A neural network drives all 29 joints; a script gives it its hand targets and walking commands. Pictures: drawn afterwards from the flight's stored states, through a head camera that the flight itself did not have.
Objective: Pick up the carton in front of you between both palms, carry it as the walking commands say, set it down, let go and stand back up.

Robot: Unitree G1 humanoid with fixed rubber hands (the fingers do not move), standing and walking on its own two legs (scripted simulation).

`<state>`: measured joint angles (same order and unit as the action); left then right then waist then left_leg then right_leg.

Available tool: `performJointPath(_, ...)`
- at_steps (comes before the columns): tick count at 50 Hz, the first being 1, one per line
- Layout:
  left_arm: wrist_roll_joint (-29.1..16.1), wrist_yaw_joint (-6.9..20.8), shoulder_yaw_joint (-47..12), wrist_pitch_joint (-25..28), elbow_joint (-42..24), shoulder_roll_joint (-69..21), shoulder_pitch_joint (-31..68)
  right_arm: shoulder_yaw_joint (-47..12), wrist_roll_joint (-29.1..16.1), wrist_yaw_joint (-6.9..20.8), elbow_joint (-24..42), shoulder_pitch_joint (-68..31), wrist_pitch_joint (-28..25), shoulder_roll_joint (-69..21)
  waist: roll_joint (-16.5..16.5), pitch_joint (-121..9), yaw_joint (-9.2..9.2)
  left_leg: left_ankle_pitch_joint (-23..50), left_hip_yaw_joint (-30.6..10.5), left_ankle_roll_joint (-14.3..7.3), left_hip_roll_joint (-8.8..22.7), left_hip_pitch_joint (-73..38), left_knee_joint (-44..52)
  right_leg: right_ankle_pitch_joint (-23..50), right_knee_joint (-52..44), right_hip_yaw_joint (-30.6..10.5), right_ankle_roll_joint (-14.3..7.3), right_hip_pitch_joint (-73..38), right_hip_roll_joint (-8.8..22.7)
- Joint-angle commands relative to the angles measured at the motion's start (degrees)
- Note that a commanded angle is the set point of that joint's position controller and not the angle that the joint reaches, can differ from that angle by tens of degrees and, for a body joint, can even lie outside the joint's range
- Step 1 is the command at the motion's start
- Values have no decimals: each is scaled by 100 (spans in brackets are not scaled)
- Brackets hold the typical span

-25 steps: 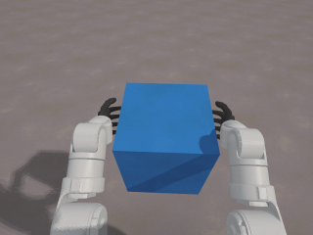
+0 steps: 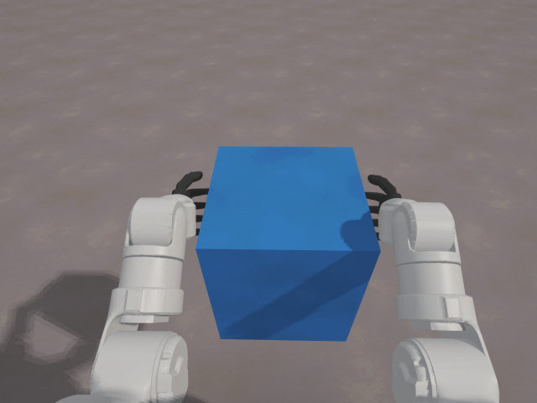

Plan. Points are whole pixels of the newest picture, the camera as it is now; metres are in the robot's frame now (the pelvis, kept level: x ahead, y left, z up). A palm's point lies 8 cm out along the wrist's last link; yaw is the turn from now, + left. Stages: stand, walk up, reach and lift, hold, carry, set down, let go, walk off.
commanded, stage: carry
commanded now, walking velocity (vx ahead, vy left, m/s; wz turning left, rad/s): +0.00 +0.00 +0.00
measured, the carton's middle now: (284, 246) +0.35 +0.00 +0.05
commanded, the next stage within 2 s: none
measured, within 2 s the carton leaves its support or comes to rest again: neither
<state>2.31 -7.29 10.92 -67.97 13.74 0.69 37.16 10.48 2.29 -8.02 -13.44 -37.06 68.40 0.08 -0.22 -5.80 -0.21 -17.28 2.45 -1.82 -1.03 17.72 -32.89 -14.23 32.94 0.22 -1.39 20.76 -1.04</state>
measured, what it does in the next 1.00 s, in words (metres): walks ahead: left foot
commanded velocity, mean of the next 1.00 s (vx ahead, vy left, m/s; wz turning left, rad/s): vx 0.43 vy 0.00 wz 0.00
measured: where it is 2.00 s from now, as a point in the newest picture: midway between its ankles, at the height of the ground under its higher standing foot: (274, 268)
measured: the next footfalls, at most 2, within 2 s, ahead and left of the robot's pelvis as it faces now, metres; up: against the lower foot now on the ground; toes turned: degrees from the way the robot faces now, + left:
left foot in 0.80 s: +0.27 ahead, +0.12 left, +0.00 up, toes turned +8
right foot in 1.28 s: +0.59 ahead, -0.09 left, +0.00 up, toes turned -12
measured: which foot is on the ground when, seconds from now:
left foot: down 0.00-0.40, up 0.42-0.78, down 0.80-1.00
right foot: down 0.00-0.82, up 0.84-1.00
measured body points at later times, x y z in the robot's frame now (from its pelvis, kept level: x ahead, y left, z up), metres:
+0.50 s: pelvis +0.02 -0.02 +0.01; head +0.00 -0.02 +0.45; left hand +0.38 +0.13 +0.12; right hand +0.38 -0.17 +0.12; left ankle +0.01 +0.09 -0.69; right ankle +0.03 -0.10 -0.73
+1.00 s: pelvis +0.23 +0.04 +0.02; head +0.27 +0.06 +0.47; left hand +0.58 +0.19 +0.09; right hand +0.56 -0.12 +0.09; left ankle +0.23 +0.11 -0.73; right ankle +0.23 -0.10 -0.66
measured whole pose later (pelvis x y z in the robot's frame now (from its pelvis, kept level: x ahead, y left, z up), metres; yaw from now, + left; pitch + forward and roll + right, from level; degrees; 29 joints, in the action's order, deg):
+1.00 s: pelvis +0.23 +0.04 +0.02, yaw -2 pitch +5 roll -2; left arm 3.5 -6.8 11.7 -69.3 -0.7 -3.5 29.4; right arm 13.0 5.5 -7.8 4.1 -26.3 69.2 -6.4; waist -0.4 -0.6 -0.1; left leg -10.5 9.8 -4.0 1.2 14.5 -20.0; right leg -18.9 56.6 4.4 1.4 32.0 4.3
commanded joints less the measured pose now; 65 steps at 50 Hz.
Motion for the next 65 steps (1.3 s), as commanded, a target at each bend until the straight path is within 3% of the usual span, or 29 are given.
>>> performJointPath(1, -2311, 1338, -3217, 89, -621, -6350, 4049, -3162, -2239, 1320, 690, -4077, -162, -6304, 25, -1880, -14, 1157, -542, -165, 744, -539, 447, 1223, -376, -570, -249, -789, 739)
performJointPath(8, -2330, 1361, -3184, 58, -560, -6390, 4124, -3120, -2210, 1317, 681, -4146, -122, -6275, 26, -1835, -18, 908, -563, -178, 750, -473, 567, 910, -486, -563, -224, -753, 716)
performJointPath(10, -2337, 1359, -3178, 50, -565, -6399, 4152, -3120, -2220, 1319, 712, -4203, -117, -6273, 125, -1788, 19, -151, -645, -210, 773, -445, 856, -174, -541, -472, -239, -612, 645)
performJointPath(12, -2323, 1354, -3179, 46, -568, -6403, 4228, -3108, -2213, 1314, 683, -4275, -112, -6273, 363, -1523, 109, -1698, -1048, -351, 915, -362, 1251, -1463, -301, -275, -249, -178, 387)
performJointPath(14, -2278, 1351, -3146, 43, -512, -6363, 4258, -3103, -2195, 1310, 651, -4338, -105, -6233, 763, -1182, 271, -2445, -1738, -619, 1345, -618, 1765, -1398, 380, 252, -197, 528, 29)
performJointPath(16, -2262, 1365, -3084, 27, -416, -6325, 4173, -3103, -2180, 1304, 647, -4281, -109, -6239, 897, -1088, 277, -2061, -1930, -858, 1648, -532, 1818, -916, 479, 456, -166, 480, 55)
performJointPath(18, -2280, 1395, -3057, 18, -355, -6386, 4072, -3168, -2209, 1304, 725, -4292, -123, -6323, 623, -1265, 135, -1391, -1257, -688, 1320, -71, 1369, -672, -288, 585, -185, -617, 10)
performJointPath(19, -2253, 1402, -3001, 10, -275, -6353, 4007, -3156, -2203, 1301, 677, -4238, -122, -6334, 426, -1410, 64, -1232, -894, -532, 1081, 298, 948, -562, -561, 417, -233, -1351, 96)
performJointPath(20, -2179, 1391, -2985, 33, -185, -6320, 3884, -3190, -2217, 1313, 705, -4309, -117, -6368, -257, -1503, -71, -1234, -382, -243, 643, 966, 51, -1177, -1045, -740, -469, -1873, 723)
performJointPath(21, -2097, 1373, -2911, 40, -81, -6252, 3732, -3187, -2248, 1328, 689, -4341, -104, -6378, -1209, -1368, -165, -1328, 195, -17, 150, 2072, -1181, -2020, -1779, -2419, -886, -2455, 1701)
performJointPath(22, -2045, 1356, -2870, 38, -79, -6178, 3723, -3169, -2285, 1337, 636, -4389, -105, -6335, -1139, -1113, -177, -1445, 94, -23, 175, 2799, -1663, -2027, -2025, -3206, -1206, -2648, 2254)
performJointPath(23, -2050, 1332, -2920, 55, -304, -6155, 3922, -3209, -2345, 1347, 664, -4480, -116, -6382, -762, -1070, -222, -1275, -69, -21, 339, 3011, -2077, -1602, -1973, -3254, -1346, -2707, 2329)
performJointPath(25, -2197, 1271, -3080, 95, -840, -6190, 4278, -3290, -2454, 1349, 758, -4515, -127, -6514, -439, -1281, -237, -727, -68, 25, 520, 3090, -2279, -745, -1873, -2508, -1201, -2832, 2110)
performJointPath(28, -2408, 1214, -3275, 52, -1396, -6223, 4578, -3376, -2537, 1259, 1029, -4534, -76, -6547, -644, -1547, -256, -146, 112, 176, 451, 2664, -2039, 294, -1847, -1446, -973, -2813, 1621)
performJointPath(32, -2441, 1283, -3319, -78, -1294, -6228, 4161, -3301, -2287, 1165, 1034, -4001, 35, -6335, -720, -1590, -268, 365, 308, 261, 369, 2089, -951, 1182, -1752, -844, -873, -2751, 1448)
performJointPath(37, -2447, 1409, -3441, -95, -1117, -6343, 4022, -3287, -2076, 1229, 1025, -3912, 55, -6240, -1036, -1476, -219, 761, 786, 131, 97, 841, 489, 1915, -1348, -333, -602, -2311, 1360)
performJointPath(39, -2431, 1424, -3519, -91, -1137, -6406, 3932, -3282, -2054, 1275, 962, -3745, 53, -6250, -598, -1925, -11, 900, 1019, 36, -26, -1160, 1047, 2213, -184, 217, -312, -1499, 1109)
performJointPath(40, -2409, 1433, -3540, -101, -1137, -6386, 3887, -3274, -2017, 1301, 893, -3549, 48, -6274, -175, -2303, 122, 520, 213, -146, 637, -2417, 1021, 1522, 862, 440, -58, -602, 959)
performJointPath(41, -2412, 1454, -3553, -148, -1079, -6460, 3789, -3191, -1901, 1311, 836, -3392, 52, -6108, 1147, -2557, 186, 95, -2170, -633, 2122, -3443, 1440, -148, 2185, 652, 253, 911, 424)
performJointPath(42, -2392, 1470, -3509, -168, -1096, -6489, 3772, -3164, -1879, 1321, 884, -3276, 40, -6101, 1678, -2406, 154, 24, -3263, -1119, 2667, -3834, 1780, -1504, 2966, 290, 215, 2021, 63)
performJointPath(44, -2470, 1519, -3688, -159, -1350, -6789, 3789, -3288, -1972, 1395, 1432, -3410, 15, -6405, 957, -2013, 168, 609, -2614, -1077, 2403, -3299, 1694, -1278, 3542, 1, 80, 2405, 571)
performJointPath(45, -2488, 1528, -3755, -136, -1480, -6919, 3681, -3386, -2019, 1425, 1722, -3516, 8, -6510, 554, -1838, 150, 903, -2100, -899, 2235, -2959, 1797, -937, 3347, -13, 108, 2304, 751)
performJointPath(46, -2447, 1520, -3771, -111, -1647, -6978, 3488, -3490, -2052, 1449, 1993, -3507, -3, -6573, 467, -1808, 128, 1260, -1622, -742, 2090, -2704, 1893, -667, 2989, 5, 167, 2054, 846)
performJointPath(48, -2252, 1463, -3873, -55, -2016, -6981, 2966, -3681, -2108, 1495, 2404, -3111, -5, -6631, 631, -1922, 127, 2047, -971, -595, 1850, -2669, 1921, -419, 2431, 220, 283, 1734, 725)
performJointPath(53, -1771, 1337, -4222, 32, -2828, -6611, 1531, -4126, -2061, 1669, 3126, -1764, 11, -6401, 803, -1755, 149, 3138, -390, -552, 1586, -3252, 1942, 291, 1183, 612, 417, 2031, 573)
performJointPath(60, -1610, 1528, -4452, -125, -3196, -6162, 88, -4233, -1826, 1835, 3117, -44, 91, -6017, 1029, -890, 172, 3852, 227, -398, 1451, -2914, 1836, 1141, -421, 1096, 129, 1290, 341)
performJointPath(63, -1694, 1656, -4402, -187, -3172, -6049, -194, -4304, -1808, 1853, 3231, 109, 144, -5916, 918, -1089, 41, 4646, 748, -121, 1314, -2389, 603, 1006, -972, 1612, -32, -464, -59)
performJointPath(64, -1704, 1692, -4357, -201, -3122, -5982, -240, -4321, -1813, 1852, 3247, 121, 164, -5834, 664, -1378, -12, 3899, 904, 44, 1145, -1592, -223, 711, -938, 1439, -67, -1691, 92)
performJointPath(65, -1691, 1721, -4306, -216, -3064, -5900, -320, -4361, -1828, 1851, 3313, -2, 187, -5786, -177, -1751, -128, 2090, 825, 217, 902, -288, -1708, -339, -1237, -450, -365, -2833, 1348)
